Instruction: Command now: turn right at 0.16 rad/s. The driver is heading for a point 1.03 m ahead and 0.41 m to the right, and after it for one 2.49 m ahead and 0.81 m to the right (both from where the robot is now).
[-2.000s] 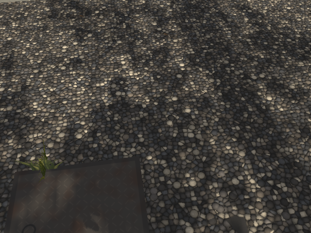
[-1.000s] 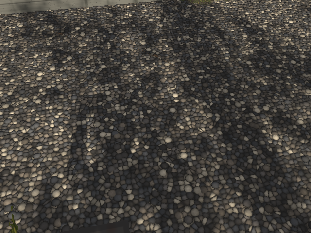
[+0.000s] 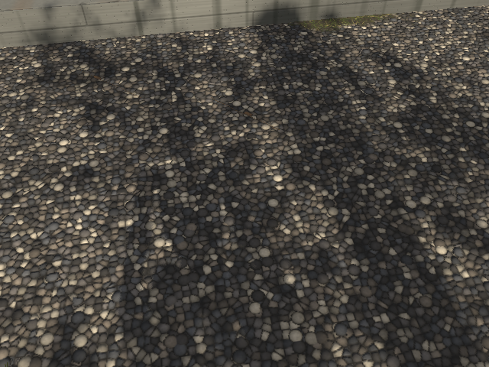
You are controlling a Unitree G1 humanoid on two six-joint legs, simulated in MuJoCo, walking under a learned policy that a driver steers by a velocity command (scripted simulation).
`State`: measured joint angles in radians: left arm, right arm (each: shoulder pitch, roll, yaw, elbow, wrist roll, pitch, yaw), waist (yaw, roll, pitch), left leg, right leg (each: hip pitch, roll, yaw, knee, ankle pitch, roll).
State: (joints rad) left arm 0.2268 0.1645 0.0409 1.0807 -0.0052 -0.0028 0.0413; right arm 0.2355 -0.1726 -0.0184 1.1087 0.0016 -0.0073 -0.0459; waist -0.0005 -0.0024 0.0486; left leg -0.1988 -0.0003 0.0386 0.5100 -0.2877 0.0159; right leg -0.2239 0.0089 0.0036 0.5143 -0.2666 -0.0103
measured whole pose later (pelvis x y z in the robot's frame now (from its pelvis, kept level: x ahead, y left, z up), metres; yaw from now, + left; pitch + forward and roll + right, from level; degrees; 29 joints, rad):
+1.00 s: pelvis +0.34 -0.16 +0.00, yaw -28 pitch +2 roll +2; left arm 0.31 0.25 0.06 0.88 -0.02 -0.08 0.02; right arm 0.17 -0.26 -0.06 0.90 0.00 -0.12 0.03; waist 0.00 -0.04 0.03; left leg -0.32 -0.05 0.04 0.42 -0.14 0.05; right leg -0.43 -0.01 0.08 1.21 -0.37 -0.06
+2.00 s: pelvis +0.84 -0.42 -0.02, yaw -16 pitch +2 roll +0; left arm 0.29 0.27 0.05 0.88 -0.02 -0.10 0.01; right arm 0.11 -0.28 -0.07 0.76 0.02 -0.07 0.05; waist 0.02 0.00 0.04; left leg -0.48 -0.07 0.03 0.60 -0.18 0.10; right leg -0.25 -0.03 -0.01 1.15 -0.46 0.01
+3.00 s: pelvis +1.37 -0.50 -0.01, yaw -3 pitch +2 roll -1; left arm 0.36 0.30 0.04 0.86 -0.02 -0.08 -0.01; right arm 0.10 -0.26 -0.04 0.67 0.00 -0.08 0.03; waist 0.05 -0.02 0.02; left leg -0.43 -0.02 0.03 0.55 -0.17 0.06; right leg -0.28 -0.01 0.04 1.04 -0.46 -0.02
